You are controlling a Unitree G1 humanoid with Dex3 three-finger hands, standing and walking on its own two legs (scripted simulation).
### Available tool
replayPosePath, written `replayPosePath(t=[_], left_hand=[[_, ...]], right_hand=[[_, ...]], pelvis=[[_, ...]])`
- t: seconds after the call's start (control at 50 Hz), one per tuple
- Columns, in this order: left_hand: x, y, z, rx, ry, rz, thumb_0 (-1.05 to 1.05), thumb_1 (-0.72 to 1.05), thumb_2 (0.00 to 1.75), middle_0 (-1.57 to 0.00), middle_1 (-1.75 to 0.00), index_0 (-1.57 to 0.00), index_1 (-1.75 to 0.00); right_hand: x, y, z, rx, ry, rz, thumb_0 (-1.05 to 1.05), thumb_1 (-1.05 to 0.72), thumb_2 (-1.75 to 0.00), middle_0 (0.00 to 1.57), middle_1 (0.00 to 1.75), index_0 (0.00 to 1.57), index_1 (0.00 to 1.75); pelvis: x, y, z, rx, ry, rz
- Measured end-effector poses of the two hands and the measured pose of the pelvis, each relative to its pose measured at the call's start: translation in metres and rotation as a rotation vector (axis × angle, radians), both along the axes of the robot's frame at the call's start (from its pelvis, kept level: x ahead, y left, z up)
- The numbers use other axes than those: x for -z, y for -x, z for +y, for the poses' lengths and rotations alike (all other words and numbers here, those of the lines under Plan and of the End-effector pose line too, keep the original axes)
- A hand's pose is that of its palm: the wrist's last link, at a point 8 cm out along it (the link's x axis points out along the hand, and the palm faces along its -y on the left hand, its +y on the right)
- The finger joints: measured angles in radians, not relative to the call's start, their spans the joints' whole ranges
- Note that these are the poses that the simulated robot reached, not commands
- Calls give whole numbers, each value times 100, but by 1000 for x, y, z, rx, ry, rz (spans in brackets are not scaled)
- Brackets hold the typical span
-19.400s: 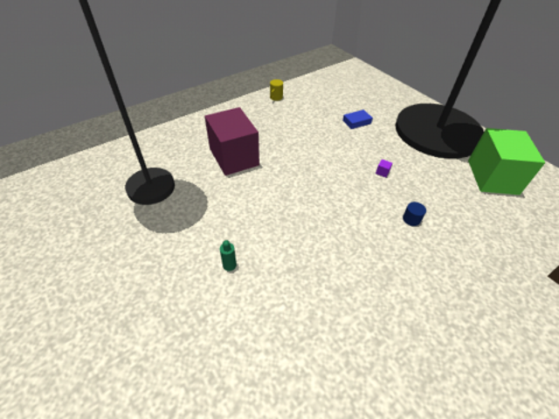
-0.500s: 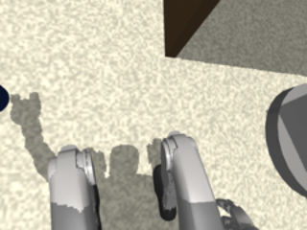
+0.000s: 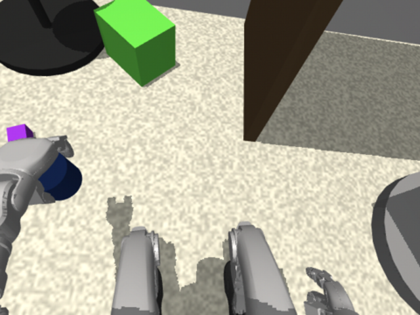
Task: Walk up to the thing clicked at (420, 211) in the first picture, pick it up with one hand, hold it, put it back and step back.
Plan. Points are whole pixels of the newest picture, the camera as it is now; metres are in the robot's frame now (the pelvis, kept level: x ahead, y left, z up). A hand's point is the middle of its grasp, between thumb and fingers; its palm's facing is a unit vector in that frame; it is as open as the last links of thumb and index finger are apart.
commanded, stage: lift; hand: left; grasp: from above
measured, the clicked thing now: (53, 176) +0.40 +0.30 -0.11
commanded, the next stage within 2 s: hold in 0.80 s
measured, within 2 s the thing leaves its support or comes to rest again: neither
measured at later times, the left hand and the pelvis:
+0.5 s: hand (21, 170) +0.35 +0.25 +0.08, palm faces -0.46 -0.08 -0.88, open 10.7 cm; pelvis +0.03 -0.01 +0.15, yaw +2 degrees
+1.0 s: hand (13, 127) +0.37 +0.24 +0.14, palm faces -0.47 -0.09 -0.88, open 10.7 cm; pelvis +0.07 -0.01 +0.21, yaw +1 degrees
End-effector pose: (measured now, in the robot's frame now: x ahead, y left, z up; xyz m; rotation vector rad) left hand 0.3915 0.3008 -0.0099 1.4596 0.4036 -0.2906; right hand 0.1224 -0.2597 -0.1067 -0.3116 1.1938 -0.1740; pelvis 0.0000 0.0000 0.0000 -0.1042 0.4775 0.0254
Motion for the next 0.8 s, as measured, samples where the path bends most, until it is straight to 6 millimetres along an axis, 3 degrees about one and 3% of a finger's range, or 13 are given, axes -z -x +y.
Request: replayPosePath(t=[0.18, 0.34, 0.48, 0.8], left_hand=[[-77, 26, -18, -34, -13, 21, 1, -6, 62, -46, -90, -50, -81], [-118, 40, -30, -47, -17, 52, 2, -4, 59, -45, -90, -50, -81], [-145, 41, -45, -22, -28, 39, 3, -3, 56, -45, -91, -50, -81], [-193, 16, -59, -70, -35, 27, 4, -3, 56, -45, -91, -51, -79]], right_hand=[[-73, -3, -5, 29, -15, -89, 1, -89, -89, 20, 30, 20, 30], [-120, 1, -11, 45, -18, -129, 1, -89, -89, 20, 30, 20, 30], [-147, 1, -14, 61, -27, -141, 1, -89, -89, 20, 30, 20, 30], [-191, -17, -8, 93, -59, -155, 1, -90, -89, 20, 30, 20, 30]], pelvis=[[-73, -7, -5, -10, -33, -107], [-120, -16, -10, -14, -53, -179], [-149, -26, -11, -11, -66, -226], [-197, -54, -8, 3, -87, -304]])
